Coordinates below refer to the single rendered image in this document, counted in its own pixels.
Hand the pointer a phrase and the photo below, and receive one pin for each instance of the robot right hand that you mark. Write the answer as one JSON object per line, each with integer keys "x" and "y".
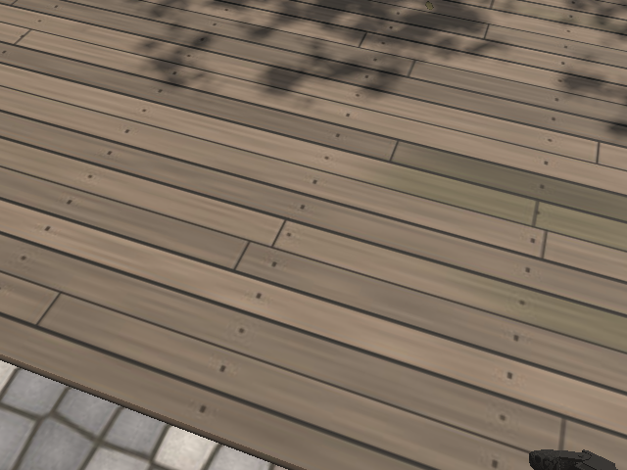
{"x": 549, "y": 459}

